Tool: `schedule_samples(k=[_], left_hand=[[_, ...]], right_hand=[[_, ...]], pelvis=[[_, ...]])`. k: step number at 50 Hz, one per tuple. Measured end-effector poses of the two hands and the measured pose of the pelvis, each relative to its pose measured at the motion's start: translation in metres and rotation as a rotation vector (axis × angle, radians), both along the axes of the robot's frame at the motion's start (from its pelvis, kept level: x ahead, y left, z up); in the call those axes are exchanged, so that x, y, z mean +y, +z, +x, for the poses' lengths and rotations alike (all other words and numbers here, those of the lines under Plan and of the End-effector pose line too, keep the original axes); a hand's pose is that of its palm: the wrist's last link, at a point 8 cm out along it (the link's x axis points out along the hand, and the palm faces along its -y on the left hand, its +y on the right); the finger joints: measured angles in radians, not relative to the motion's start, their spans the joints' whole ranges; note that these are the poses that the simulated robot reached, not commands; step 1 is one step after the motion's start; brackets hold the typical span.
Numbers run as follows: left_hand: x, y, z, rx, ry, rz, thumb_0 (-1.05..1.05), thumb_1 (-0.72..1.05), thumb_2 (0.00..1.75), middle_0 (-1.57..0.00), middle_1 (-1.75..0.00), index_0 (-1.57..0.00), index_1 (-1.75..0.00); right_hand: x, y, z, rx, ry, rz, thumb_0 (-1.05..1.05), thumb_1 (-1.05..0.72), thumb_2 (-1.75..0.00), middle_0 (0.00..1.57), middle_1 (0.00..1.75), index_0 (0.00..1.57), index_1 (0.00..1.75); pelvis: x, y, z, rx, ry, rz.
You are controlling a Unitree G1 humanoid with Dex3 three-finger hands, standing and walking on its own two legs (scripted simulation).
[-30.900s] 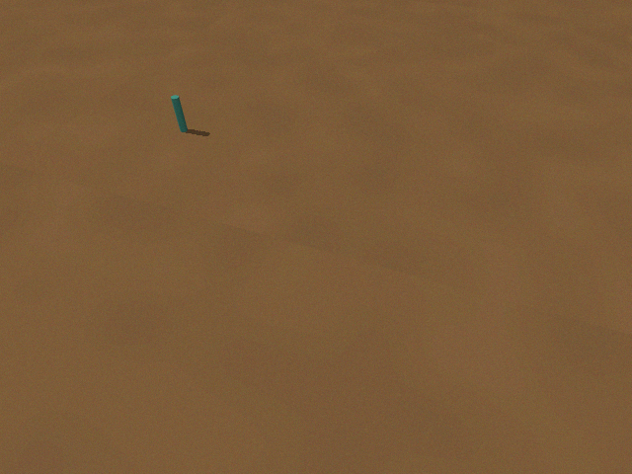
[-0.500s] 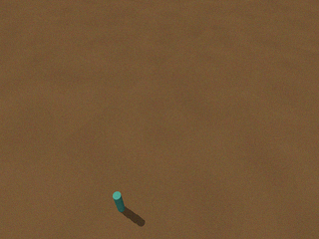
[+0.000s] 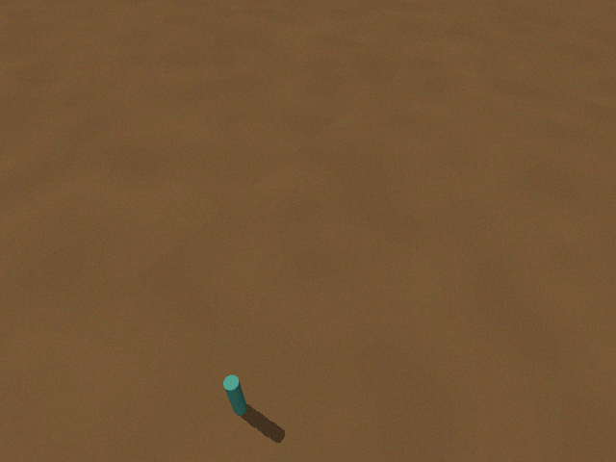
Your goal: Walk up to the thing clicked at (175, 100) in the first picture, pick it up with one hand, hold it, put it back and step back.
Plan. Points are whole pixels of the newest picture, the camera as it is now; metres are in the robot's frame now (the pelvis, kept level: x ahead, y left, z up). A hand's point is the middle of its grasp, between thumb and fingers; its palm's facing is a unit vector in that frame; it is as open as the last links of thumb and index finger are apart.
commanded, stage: stand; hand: left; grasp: from the side
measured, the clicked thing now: (236, 396) +0.45 +0.21 -0.67
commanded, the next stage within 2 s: step back in 1.20 s
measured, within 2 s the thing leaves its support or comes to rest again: neither
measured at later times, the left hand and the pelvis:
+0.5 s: hand out of the picture +0.08 +0.24 -0.16, palm faces -0.03 -0.94 -0.34, open 7.4 cm; pelvis +0.02 -0.01 +0.00, yaw -1 degrees
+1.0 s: hand out of the picture +0.10 +0.24 -0.15, palm faces -0.02 -0.94 -0.34, open 7.4 cm; pelvis +0.02 -0.01 +0.00, yaw -1 degrees
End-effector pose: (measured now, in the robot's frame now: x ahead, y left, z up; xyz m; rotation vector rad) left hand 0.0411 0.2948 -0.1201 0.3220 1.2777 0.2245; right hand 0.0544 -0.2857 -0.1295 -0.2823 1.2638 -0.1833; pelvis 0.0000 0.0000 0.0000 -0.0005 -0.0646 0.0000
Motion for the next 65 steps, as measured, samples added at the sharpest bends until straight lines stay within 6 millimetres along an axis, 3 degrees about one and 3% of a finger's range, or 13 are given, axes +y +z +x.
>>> schedule_samples(k=[12,38,60,65], left_hand=[[-0.008,0.000,0.012,0.007,-0.003,-0.012,0.01,0.91,0.89,-0.20,-0.30,-0.20,-0.30],[-0.010,0.005,0.057,-0.039,-0.021,-0.014,0.00,0.91,0.89,-0.20,-0.30,-0.20,-0.30],[-0.010,0.004,0.047,-0.020,-0.021,-0.016,0.00,0.91,0.89,-0.20,-0.30,-0.20,-0.30],[-0.001,0.001,0.046,-0.035,-0.001,-0.006,0.00,0.91,0.89,-0.20,-0.30,-0.20,-0.30]], right_hand=[[-0.009,0.001,-0.001,0.027,-0.007,-0.010,0.01,-0.91,-0.90,0.20,0.30,0.20,0.29],[-0.013,0.007,0.032,-0.016,-0.006,-0.019,0.01,-0.91,-0.90,0.20,0.30,0.20,0.29],[-0.016,0.007,0.021,0.007,-0.015,-0.017,0.01,-0.91,-0.90,0.20,0.30,0.20,0.29],[-0.021,0.004,0.020,0.001,-0.025,-0.026,0.01,-0.91,-0.90,0.20,0.30,0.20,0.29]], pelvis=[[-0.005,0.002,0.006,0.008,-0.004,0.000],[-0.007,0.004,0.024,0.021,-0.018,0.002],[-0.009,0.004,0.022,0.024,-0.017,0.002],[-0.005,-0.002,0.008,0.031,-0.014,-0.010]])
